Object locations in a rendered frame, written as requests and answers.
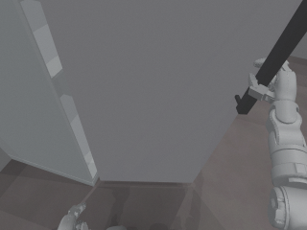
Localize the robot left hand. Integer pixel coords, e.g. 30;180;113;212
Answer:
58;202;91;230

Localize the right robot forearm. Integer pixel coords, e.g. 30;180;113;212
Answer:
265;100;307;190

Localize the handle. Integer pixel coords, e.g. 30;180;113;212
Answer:
234;0;307;115

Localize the robot right hand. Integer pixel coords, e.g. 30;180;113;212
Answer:
248;57;297;105

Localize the right robot upper arm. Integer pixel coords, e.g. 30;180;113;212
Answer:
267;185;307;230

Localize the fridge door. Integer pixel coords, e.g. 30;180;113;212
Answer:
39;0;302;183

